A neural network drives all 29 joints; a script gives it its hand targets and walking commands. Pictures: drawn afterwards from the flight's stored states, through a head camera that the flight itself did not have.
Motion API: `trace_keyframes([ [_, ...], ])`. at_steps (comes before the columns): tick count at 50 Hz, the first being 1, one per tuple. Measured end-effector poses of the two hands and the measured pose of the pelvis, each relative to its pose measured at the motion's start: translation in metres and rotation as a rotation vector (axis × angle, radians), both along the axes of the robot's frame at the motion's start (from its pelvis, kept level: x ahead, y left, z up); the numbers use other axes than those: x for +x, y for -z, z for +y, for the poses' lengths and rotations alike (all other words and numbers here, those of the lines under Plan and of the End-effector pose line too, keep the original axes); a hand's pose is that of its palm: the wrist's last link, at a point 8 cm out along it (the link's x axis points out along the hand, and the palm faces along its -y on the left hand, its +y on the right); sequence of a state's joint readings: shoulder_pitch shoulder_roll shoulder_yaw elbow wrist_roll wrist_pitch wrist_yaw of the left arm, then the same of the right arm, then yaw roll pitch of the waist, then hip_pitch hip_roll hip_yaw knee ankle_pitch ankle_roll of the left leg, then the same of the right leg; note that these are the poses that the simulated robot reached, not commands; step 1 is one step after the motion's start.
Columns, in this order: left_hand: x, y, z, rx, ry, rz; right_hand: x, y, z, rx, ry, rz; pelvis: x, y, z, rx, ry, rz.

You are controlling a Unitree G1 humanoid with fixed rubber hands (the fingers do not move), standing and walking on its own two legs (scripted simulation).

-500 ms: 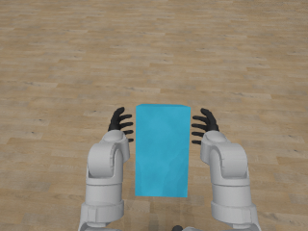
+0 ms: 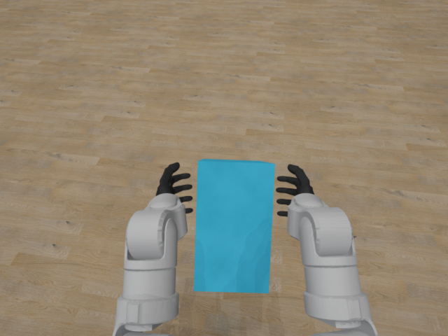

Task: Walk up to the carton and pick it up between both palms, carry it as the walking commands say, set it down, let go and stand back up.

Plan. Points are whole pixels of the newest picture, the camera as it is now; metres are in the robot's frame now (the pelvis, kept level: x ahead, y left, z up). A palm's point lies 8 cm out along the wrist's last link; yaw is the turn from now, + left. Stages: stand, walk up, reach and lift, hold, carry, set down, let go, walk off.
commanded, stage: carry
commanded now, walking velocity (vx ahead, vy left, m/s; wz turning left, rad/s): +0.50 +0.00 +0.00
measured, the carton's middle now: (231, 216) +0.37 +0.01 -0.06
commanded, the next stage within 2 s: none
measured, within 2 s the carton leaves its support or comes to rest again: neither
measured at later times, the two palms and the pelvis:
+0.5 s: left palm (153, 87) +0.64 +0.20 +0.08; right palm (244, 81) +0.67 -0.02 +0.08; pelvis +0.34 +0.06 -0.01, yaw +3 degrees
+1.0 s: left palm (155, 26) +0.98 +0.26 +0.08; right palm (224, 21) +1.00 +0.03 +0.08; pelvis +0.67 +0.12 +0.00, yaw +5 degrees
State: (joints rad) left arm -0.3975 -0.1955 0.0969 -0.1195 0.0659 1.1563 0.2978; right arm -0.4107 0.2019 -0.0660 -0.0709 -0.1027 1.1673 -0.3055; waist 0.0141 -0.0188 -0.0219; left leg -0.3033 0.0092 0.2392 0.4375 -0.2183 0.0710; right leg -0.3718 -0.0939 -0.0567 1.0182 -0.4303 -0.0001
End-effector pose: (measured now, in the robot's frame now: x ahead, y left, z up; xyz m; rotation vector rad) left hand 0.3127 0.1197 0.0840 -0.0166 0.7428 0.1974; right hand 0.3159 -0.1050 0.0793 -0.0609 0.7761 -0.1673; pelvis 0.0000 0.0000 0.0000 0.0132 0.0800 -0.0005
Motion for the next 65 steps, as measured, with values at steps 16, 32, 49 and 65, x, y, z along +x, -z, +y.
trace_keyframes([
  [16, 0.220, 0.003, 0.022, 0.020, -0.009, -0.004, 0.223, -0.005, 0.022, 0.028, 0.003, -0.053, 0.217, 0.004, 0.018, -0.037, -0.056, 0.028],
  [32, 0.433, -0.001, 0.094, 0.005, 0.009, 0.006, 0.433, -0.003, 0.096, 0.007, -0.001, -0.007, 0.432, -0.002, 0.096, -0.009, 0.001, 0.002],
  [49, 0.655, 0.005, 0.129, 0.009, -0.044, 0.026, 0.670, -0.004, 0.132, 0.029, -0.065, -0.028, 0.661, -0.001, 0.113, -0.019, -0.078, 0.024],
  [65, 0.864, 0.002, 0.204, -0.012, -0.034, -0.012, 0.871, 0.001, 0.206, 0.005, -0.041, -0.022, 0.864, 0.001, 0.195, 0.007, -0.029, -0.002],
])
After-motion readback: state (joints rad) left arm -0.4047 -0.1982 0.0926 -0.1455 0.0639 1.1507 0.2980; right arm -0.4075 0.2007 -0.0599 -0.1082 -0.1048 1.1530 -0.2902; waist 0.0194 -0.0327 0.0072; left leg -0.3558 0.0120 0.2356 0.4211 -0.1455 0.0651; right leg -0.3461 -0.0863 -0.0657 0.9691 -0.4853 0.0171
